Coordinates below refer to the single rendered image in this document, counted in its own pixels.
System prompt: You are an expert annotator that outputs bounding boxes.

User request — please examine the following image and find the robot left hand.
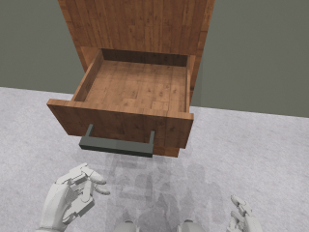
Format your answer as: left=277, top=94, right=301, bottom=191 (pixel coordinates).
left=39, top=162, right=111, bottom=232

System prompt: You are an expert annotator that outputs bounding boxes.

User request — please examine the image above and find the cabinet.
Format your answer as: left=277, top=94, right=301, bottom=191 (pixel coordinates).
left=58, top=0, right=215, bottom=158

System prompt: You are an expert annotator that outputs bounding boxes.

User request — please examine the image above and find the robot right hand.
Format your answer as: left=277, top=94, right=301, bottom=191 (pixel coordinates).
left=227, top=194, right=264, bottom=232

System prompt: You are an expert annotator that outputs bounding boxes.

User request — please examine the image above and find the left robot thigh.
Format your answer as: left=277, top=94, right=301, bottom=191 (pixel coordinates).
left=113, top=222, right=140, bottom=232

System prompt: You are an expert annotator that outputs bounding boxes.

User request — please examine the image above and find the handle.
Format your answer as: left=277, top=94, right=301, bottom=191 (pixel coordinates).
left=78, top=124, right=155, bottom=158

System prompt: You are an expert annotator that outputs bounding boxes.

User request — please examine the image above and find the right robot thigh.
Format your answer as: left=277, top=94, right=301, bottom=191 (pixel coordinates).
left=177, top=221, right=207, bottom=232

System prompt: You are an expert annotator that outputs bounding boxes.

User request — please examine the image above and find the robot thigh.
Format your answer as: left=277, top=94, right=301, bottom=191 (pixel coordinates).
left=177, top=221, right=207, bottom=232
left=113, top=222, right=140, bottom=232

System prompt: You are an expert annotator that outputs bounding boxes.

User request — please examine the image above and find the drawer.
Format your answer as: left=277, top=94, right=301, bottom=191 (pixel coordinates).
left=46, top=47, right=194, bottom=149

